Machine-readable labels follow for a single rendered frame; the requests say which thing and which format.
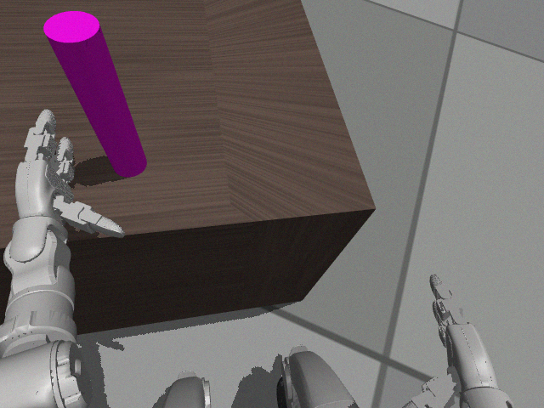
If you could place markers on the right robot hand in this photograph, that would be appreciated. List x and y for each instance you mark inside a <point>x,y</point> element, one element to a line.
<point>469,363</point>

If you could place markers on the right robot arm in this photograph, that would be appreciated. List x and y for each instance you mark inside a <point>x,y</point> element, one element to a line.
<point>485,397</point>

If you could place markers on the left robot hand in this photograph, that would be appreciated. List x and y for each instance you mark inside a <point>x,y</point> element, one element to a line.
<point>41,186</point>

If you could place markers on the left robot arm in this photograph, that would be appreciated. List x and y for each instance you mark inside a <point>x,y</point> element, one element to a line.
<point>41,365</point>

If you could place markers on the can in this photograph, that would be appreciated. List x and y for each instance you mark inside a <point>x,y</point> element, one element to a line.
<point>79,44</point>

